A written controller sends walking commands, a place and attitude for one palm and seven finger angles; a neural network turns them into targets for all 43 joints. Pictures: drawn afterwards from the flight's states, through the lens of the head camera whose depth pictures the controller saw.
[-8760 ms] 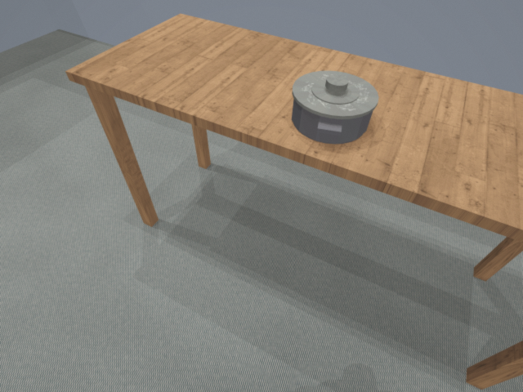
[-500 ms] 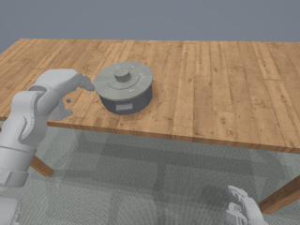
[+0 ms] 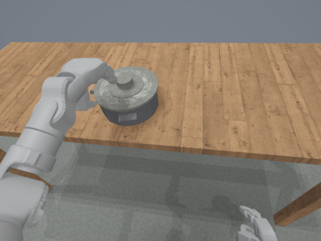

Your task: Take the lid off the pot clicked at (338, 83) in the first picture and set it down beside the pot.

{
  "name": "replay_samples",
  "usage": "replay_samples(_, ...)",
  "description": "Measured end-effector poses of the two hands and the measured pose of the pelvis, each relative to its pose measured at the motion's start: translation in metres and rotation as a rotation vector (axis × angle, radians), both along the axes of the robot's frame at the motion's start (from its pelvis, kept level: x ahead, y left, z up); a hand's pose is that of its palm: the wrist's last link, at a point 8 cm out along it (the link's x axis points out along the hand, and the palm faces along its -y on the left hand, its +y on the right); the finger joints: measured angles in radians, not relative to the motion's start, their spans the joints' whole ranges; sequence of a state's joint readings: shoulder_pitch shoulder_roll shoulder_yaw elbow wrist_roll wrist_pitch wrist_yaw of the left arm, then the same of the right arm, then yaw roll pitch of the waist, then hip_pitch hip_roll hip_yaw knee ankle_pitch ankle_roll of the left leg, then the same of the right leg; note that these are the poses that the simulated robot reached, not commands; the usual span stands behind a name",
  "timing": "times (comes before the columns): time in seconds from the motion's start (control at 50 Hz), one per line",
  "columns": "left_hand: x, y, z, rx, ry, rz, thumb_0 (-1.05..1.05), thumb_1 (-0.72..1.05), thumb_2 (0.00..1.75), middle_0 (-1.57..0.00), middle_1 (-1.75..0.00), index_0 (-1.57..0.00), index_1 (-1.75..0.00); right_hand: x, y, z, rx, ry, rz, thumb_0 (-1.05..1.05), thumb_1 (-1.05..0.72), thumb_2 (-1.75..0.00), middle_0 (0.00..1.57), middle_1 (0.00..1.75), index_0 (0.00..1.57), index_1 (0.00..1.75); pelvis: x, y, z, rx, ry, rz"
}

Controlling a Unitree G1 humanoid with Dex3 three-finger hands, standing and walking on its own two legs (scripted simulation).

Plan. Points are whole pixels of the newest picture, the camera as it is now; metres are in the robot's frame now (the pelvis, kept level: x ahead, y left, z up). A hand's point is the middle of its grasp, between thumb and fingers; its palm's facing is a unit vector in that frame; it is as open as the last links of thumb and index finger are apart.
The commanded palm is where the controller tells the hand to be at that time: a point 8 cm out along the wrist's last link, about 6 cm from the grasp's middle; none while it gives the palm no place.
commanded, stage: move the open hand above the knob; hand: left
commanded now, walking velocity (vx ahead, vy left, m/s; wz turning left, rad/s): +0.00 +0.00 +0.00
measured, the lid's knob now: (124, 80) +0.54 +0.13 +0.10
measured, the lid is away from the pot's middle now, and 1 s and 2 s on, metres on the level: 0.00 0.00 0.00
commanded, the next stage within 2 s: lower the open fingers around the knob in 1.30 s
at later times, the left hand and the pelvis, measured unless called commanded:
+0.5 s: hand (112, 71) +0.49 +0.14 +0.17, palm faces -0.28 +0.01 -0.96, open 10.3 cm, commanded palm +0.49 +0.14 +0.24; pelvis +0.01 +0.00 +0.00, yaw -1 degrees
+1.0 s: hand (117, 65) +0.51 +0.13 +0.18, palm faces -0.29 +0.00 -0.96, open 10.3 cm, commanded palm +0.50 +0.13 +0.24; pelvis +0.02 +0.00 +0.00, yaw -3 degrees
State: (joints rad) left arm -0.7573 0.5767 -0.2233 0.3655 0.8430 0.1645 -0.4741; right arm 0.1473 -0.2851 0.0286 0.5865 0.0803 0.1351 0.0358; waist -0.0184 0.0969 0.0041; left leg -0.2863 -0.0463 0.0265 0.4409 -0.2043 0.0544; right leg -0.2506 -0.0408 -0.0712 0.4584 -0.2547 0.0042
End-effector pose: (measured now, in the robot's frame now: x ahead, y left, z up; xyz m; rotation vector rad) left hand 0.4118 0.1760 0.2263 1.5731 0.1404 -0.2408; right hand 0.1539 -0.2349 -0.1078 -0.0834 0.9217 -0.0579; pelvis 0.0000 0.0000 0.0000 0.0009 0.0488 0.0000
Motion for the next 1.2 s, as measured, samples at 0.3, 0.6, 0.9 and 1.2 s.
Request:
replay_samples(0.3, 0.045, -0.018, 0.001, -0.01, 0.033, 0.016, 0.0, -0.35, 1.51, -0.84, -0.08, -0.84, -0.08, -0.045, -0.023, -0.008, -0.053, 0.111, -0.102, 0.01, -0.9, -0.9, 0.2, 0.3, 0.2, 0.3, 0.006, 0.0, 0.0, 0.0, 0.028, -0.016)
replay_samples(0.6, 0.087, -0.047, 0.006, -0.009, 0.057, 0.008, 0.0, -0.35, 1.51, -0.84, -0.08, -0.84, -0.08, -0.088, -0.029, -0.015, -0.078, 0.226, -0.186, 0.01, -0.9, -0.9, 0.2, 0.3, 0.2, 0.3, 0.014, 0.0, -0.001, 0.001, 0.075, -0.031)
replay_samples(0.9, 0.101, -0.053, 0.005, -0.022, 0.055, 0.006, 0.0, -0.35, 1.51, -0.84, -0.08, -0.84, -0.08, -0.099, -0.028, -0.018, -0.072, 0.257, -0.221, 0.01, -0.9, -0.9, 0.2, 0.3, 0.2, 0.3, 0.022, -0.001, 0.0, 0.004, 0.096, -0.051)
replay_samples(1.2, 0.088, -0.039, 0.004, -0.002, 0.068, 0.029, 0.0, -0.35, 1.51, -0.84, -0.08, -0.84, -0.08, -0.056, -0.03, -0.01, -0.085, 0.166, -0.166, 0.01, -0.9, -0.9, 0.2, 0.3, 0.2, 0.3, 0.018, -0.002, -0.001, 0.002, 0.085, -0.03)
